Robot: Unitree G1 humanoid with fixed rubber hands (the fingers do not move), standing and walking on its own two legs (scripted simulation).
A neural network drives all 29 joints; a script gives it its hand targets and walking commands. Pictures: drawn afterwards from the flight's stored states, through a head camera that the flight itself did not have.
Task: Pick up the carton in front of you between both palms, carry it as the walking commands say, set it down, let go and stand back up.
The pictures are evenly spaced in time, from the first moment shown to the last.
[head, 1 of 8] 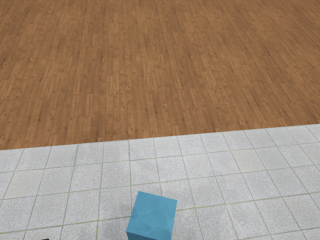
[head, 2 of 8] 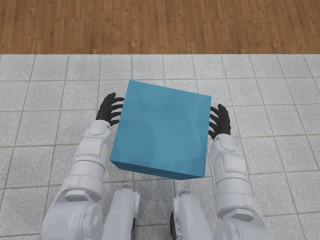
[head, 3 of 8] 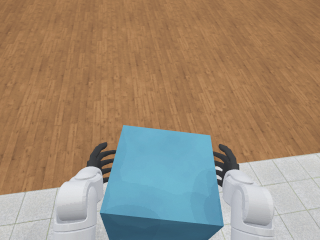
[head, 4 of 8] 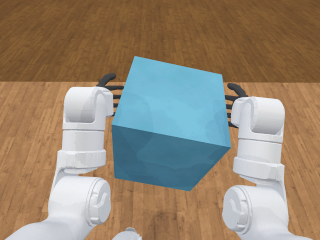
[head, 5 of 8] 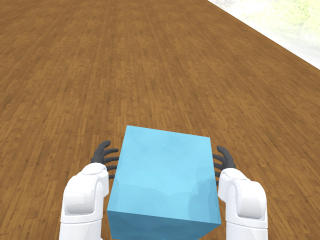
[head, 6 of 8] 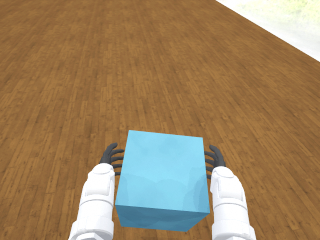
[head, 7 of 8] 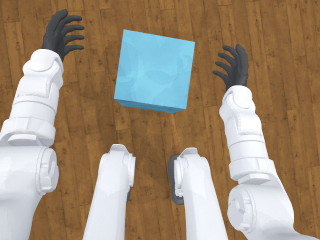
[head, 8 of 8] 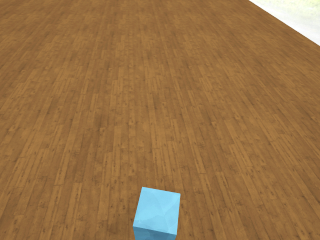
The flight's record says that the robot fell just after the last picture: no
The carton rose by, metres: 1.24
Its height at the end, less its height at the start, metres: +0.51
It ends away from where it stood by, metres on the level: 5.73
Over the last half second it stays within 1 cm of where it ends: yes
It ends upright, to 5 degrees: yes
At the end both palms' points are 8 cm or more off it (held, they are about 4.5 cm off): yes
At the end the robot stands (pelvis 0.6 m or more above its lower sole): yes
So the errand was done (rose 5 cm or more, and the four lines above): yes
